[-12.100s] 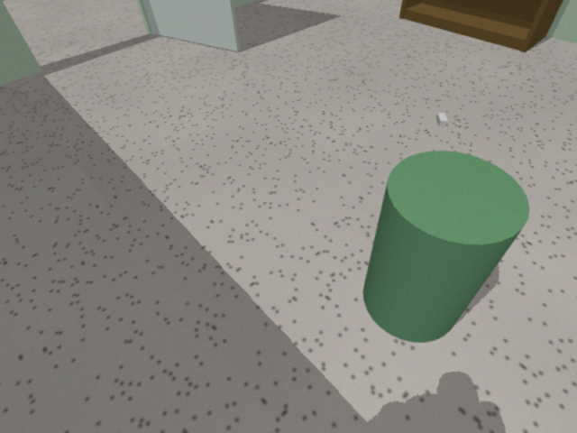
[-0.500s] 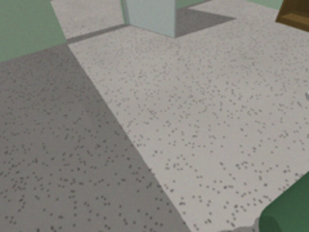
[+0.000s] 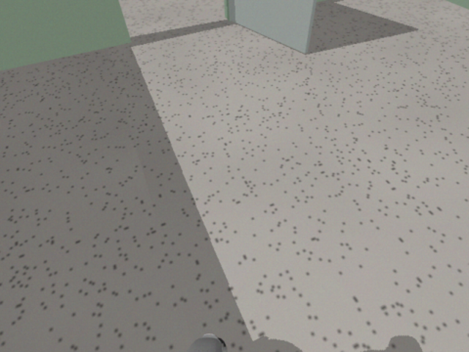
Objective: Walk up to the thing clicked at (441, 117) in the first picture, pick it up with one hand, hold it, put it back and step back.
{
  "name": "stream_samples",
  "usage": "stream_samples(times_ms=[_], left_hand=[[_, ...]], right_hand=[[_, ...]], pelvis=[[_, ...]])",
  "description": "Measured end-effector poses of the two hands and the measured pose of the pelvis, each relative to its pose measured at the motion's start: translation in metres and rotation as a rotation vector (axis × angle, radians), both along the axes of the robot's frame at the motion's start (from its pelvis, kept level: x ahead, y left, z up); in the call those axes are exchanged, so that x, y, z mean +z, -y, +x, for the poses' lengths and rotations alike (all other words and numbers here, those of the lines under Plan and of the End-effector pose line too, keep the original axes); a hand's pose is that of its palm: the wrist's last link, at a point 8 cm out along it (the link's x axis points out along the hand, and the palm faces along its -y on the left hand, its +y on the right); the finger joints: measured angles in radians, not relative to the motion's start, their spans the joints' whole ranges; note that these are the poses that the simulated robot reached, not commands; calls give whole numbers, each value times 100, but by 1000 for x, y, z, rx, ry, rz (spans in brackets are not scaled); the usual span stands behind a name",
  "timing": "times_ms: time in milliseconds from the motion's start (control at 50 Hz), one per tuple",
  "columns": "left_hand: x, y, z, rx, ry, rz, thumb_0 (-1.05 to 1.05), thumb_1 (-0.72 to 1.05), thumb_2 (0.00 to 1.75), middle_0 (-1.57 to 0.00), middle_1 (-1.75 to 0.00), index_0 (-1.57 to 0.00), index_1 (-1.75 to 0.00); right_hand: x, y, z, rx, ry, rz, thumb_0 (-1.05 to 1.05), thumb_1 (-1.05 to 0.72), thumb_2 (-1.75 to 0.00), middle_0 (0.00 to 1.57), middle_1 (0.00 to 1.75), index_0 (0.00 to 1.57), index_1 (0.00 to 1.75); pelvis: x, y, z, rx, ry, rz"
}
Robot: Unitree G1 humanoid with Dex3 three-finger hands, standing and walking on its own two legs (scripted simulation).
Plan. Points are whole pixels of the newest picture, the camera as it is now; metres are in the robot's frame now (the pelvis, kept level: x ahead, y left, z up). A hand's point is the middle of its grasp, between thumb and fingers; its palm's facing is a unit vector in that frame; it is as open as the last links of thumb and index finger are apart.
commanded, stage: walk up
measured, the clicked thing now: out of the picture +0.99 -1.42 -0.74
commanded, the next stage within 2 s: none
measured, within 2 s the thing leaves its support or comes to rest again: neither
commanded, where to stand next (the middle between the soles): +1.18 -0.01 m, yaw -3 degrees
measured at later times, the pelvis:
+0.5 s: pelvis +0.31 -0.04 -0.02, yaw -2 degrees
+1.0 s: pelvis +0.55 +0.01 -0.01, yaw -2 degrees
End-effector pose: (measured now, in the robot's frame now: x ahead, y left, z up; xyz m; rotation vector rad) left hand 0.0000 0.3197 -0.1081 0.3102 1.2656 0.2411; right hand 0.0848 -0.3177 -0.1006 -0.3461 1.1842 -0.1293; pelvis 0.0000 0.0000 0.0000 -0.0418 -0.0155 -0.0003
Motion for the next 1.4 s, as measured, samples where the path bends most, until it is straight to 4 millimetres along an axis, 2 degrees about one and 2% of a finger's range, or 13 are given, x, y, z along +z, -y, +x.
stream_samples(times_ms=[80,140,300,380,460,520,640,740,860,960,1020,1200,1400], left_hand=[[-19,-10,56,5,-37,-7,1,90,90,-21,-30,-21,-30],[-12,-8,109,-26,-33,-25,1,90,90,-21,-30,-21,-30],[23,-1,281,-139,192,-17,1,90,90,-20,-30,-21,-30],[29,11,352,-203,224,2,1,90,90,-20,-30,-21,-30],[21,27,408,-206,237,40,1,90,90,-20,-30,-21,-30],[19,40,428,-164,250,52,0,90,90,-20,-30,-21,-30],[33,52,428,-86,157,30,0,90,90,-21,-30,-21,-30],[30,43,433,-56,51,23,1,90,90,-21,-30,-21,-30],[13,16,473,-30,18,9,1,89,90,-21,-30,-21,-30],[-14,-13,533,-41,-7,-3,1,90,90,-21,-30,-21,-30],[-14,-16,580,-83,-1,-18,1,90,90,-20,-30,-21,-30],[8,-16,718,-161,128,-45,1,90,90,-20,-30,-21,-30],[13,20,845,-252,151,-11,1,90,90,-20,-30,-21,-30]], right_hand=[[-1,-16,73,27,50,-21,1,-90,-90,20,30,20,30],[7,-24,111,5,132,-16,1,-90,-90,20,30,20,30],[18,-13,154,-72,102,-23,1,-90,-90,20,30,20,30],[5,6,181,-96,73,-16,1,-90,-90,20,30,20,30],[-23,35,221,-119,54,-12,1,-90,-90,20,30,20,30],[-35,45,258,-111,20,-5,1,-90,-90,20,30,20,30],[-14,41,344,-43,49,31,1,-90,-90,20,30,20,30],[3,36,405,-17,76,27,1,-90,-90,20,30,20,30],[11,23,477,18,56,-19,1,-90,-90,20,30,20,30],[16,-1,544,21,128,-65,1,-90,-90,20,30,20,30],[25,-14,566,-18,178,-62,1,-90,-90,20,30,20,30],[35,-27,586,-92,96,-61,1,-90,-90,20,30,20,30],[-8,-1,621,-178,-11,-16,1,-90,-90,20,30,20,30]], pelvis=[[-10,-10,54,-3,-7,62],[-3,-18,88,2,-8,32],[12,-9,183,-13,20,54],[5,6,229,-33,27,72],[-15,27,285,-30,31,70],[-20,38,316,-25,41,44],[6,41,369,-27,42,53],[12,38,414,-34,26,28],[5,20,477,-16,13,-2],[-9,-6,533,-24,13,28],[-3,-16,559,-31,20,9],[15,-23,634,-49,30,32],[-3,0,720,-76,20,78]])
